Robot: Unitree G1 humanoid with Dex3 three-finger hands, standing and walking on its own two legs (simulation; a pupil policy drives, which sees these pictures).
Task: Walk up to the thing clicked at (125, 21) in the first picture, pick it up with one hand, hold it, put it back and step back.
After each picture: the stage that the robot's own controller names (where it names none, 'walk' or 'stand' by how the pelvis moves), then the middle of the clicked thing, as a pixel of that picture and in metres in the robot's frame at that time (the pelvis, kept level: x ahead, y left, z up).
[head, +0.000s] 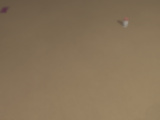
stand; (125, 22) +1.86 -0.54 -0.72
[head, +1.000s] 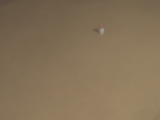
walk; (101, 29) +1.79 -0.05 -0.69
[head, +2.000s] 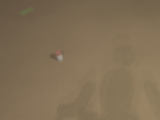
walk; (59, 56) +1.21 +0.38 -0.72
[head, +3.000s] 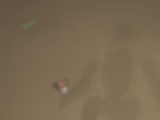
walk; (63, 87) +0.80 +0.33 -0.71
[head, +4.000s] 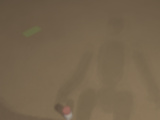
walk; (67, 113) +0.56 +0.23 -0.72
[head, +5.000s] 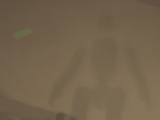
stand; out of the picture +0.44 +0.23 -0.71
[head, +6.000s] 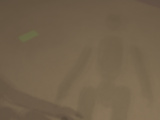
stand; out of the picture +0.41 +0.22 -0.72
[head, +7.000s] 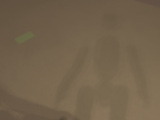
stand; out of the picture +0.41 +0.23 -0.72
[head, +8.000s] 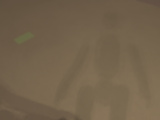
stand; out of the picture +0.41 +0.24 -0.73
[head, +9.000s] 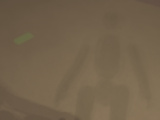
stand; out of the picture +0.40 +0.25 -0.73
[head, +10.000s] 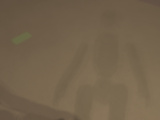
stand; out of the picture +0.39 +0.25 -0.73
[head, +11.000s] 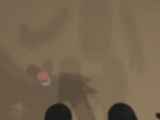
go down; (44, 78) +0.46 +0.23 -0.47
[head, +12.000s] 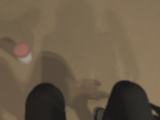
go down; (23, 54) +0.48 +0.27 -0.31
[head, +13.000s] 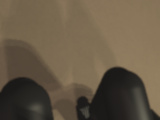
close in; out of the picture +0.47 +0.30 -0.24
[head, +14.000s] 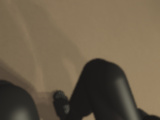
close; out of the picture +0.46 +0.32 -0.22
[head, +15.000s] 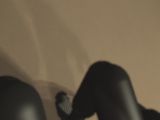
lift; out of the picture +0.43 +0.30 -0.23
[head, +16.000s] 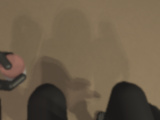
lift; (14, 71) +0.35 +0.26 -0.09
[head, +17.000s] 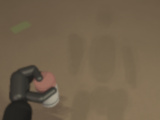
hold; (47, 90) +0.33 +0.15 +0.03
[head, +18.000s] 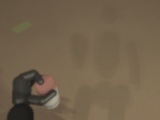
hold; (48, 92) +0.33 +0.16 +0.00
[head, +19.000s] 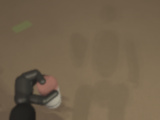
crouch; (49, 92) +0.33 +0.15 +0.00
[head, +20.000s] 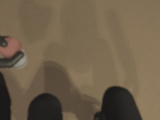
crouch; (14, 54) +0.45 +0.23 -0.10
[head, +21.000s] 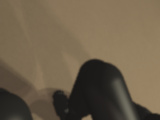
lower; out of the picture +0.43 +0.30 -0.23
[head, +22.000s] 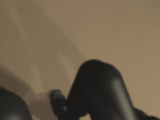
lower; out of the picture +0.43 +0.31 -0.23
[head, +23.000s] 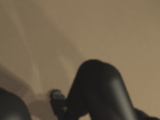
lower; out of the picture +0.44 +0.31 -0.23
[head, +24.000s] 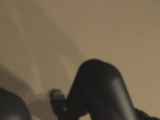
lower; out of the picture +0.44 +0.31 -0.23
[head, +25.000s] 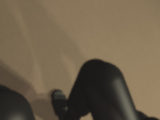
loosen; out of the picture +0.44 +0.30 -0.23
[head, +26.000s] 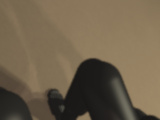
withdraw; out of the picture +0.43 +0.30 -0.23
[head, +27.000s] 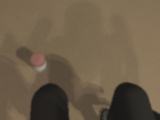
walk; (39, 62) +0.46 +0.23 -0.33
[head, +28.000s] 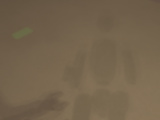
stand; out of the picture +0.38 +0.18 -0.66
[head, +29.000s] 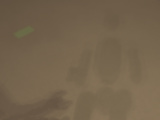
stand; out of the picture +0.40 +0.20 -0.67
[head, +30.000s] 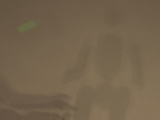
stand; out of the picture +0.39 +0.19 -0.68
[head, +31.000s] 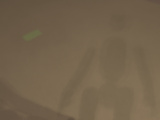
walk; out of the picture +0.41 +0.19 -0.72
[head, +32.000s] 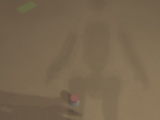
walk; (74, 100) +0.53 +0.09 -0.70
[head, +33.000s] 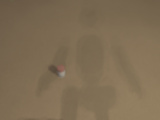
walk; (61, 71) +0.80 +0.18 -0.71
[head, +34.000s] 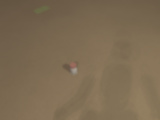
stand; (73, 68) +1.01 +0.19 -0.70
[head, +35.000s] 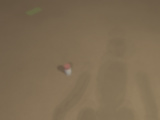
stand; (67, 69) +1.01 +0.21 -0.73
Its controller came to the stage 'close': yes
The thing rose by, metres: 0.70
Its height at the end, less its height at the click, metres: +0.00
